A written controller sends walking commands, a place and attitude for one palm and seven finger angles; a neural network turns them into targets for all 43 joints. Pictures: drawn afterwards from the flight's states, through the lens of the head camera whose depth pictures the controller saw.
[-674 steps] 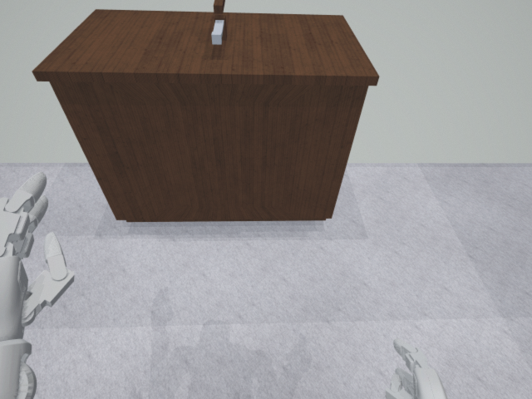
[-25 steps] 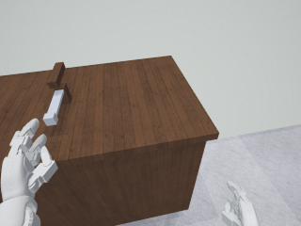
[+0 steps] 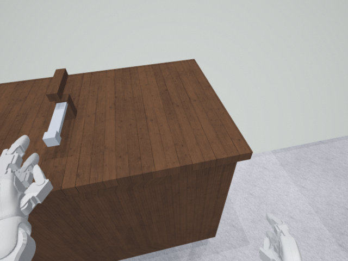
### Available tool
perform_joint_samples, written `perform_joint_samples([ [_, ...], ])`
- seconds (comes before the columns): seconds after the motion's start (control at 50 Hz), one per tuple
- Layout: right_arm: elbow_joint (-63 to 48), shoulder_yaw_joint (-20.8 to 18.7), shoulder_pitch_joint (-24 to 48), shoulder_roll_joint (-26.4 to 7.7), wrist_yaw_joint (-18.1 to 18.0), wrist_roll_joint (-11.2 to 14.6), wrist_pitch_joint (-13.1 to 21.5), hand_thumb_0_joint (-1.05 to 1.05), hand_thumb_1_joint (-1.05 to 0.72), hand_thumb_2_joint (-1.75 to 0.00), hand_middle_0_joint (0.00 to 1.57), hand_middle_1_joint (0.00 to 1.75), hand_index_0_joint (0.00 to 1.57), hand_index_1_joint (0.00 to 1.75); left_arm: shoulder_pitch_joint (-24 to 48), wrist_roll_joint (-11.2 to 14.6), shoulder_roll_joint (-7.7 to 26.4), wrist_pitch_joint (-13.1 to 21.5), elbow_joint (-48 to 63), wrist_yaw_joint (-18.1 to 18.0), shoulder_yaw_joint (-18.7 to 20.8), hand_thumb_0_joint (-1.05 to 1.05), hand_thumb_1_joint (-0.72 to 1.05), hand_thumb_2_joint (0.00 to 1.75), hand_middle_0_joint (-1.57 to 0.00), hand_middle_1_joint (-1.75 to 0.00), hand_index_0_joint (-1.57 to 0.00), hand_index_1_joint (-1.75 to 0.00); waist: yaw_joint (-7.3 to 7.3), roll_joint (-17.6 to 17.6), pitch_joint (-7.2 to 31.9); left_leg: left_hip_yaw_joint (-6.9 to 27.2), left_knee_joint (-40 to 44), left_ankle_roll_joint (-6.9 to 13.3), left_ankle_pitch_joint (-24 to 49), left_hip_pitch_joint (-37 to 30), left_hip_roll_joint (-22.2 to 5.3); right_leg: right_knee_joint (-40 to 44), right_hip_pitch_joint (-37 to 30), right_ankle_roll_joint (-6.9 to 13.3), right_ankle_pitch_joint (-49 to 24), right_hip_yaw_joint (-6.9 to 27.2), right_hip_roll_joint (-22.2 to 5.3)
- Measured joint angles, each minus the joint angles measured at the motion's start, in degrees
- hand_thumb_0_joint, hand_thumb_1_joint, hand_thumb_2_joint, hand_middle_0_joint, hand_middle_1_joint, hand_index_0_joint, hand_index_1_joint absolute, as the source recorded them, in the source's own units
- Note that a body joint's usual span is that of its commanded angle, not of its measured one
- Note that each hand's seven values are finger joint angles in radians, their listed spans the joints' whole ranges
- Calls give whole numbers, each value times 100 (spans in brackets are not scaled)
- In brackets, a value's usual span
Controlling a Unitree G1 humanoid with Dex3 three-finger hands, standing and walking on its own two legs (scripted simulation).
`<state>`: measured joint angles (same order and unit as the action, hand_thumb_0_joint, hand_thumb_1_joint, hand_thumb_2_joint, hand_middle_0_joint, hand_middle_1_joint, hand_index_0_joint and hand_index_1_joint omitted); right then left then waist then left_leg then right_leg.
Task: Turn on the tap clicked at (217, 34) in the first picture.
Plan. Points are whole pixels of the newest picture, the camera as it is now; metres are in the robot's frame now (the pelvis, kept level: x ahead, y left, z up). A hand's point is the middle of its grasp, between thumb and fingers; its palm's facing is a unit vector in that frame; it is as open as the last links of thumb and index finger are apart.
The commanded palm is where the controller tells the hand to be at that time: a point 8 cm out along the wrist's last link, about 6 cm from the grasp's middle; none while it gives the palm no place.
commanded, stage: reach beside the lever's end, fingers flat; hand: left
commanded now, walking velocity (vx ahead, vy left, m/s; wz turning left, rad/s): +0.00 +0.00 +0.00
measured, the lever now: (52, 138) +0.34 +0.35 +0.11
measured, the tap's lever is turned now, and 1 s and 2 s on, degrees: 0 0 0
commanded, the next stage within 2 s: push the lever round in 1.62 s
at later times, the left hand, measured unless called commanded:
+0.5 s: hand (42, 174) +0.23 +0.30 +0.12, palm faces +0.54 -0.84 -0.10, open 7.6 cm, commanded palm +0.19 +0.35 +0.13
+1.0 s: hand (38, 164) +0.26 +0.34 +0.11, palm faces +0.57 -0.82 -0.10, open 7.7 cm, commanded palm +0.22 +0.38 +0.11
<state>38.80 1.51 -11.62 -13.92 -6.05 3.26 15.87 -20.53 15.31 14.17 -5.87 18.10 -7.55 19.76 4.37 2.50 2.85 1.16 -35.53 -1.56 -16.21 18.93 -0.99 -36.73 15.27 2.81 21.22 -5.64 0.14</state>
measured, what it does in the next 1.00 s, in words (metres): stands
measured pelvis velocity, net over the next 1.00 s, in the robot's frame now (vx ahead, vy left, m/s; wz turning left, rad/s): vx -0.01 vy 0.02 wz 0.00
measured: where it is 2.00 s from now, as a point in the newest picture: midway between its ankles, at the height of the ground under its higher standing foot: outside the picture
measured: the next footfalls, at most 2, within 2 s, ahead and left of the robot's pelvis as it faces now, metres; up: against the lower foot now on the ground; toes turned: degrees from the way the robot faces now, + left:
none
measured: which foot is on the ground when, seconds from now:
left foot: down 0.00-1.00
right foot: down 0.00-1.00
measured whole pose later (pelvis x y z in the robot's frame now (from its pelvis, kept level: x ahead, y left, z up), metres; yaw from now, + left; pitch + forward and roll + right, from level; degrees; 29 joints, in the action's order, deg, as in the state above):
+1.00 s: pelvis -0.01 +0.02 +0.00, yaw +0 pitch +2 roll +0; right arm 41.2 1.0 -11.8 -14.7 -6.6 3.2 12.9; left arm -1.0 13.5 19.2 3.0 -10.7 -3.4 26.9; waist 2.5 1.9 1.3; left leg 0.8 -36.4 -0.4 -15.5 22.6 -0.5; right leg -36.5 18.5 1.8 19.8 -5.3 -0.3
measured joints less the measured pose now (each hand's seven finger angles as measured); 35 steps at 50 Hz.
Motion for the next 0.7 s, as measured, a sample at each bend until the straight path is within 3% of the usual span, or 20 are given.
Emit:
perform_joint_samples([
  [0.7, 170, 20, 106, 7, -35, -19, -219, 1, -91, -90, 21, 30, 20, 30, 1452, -153, 275, 526, -1914, 184, 366, 2, 90, 90, -17, -21, -17, -22, -129, -47, -153, -63, 49, 123, 118, 172, 67, 111, 156, -113, -176, 63, -66],
])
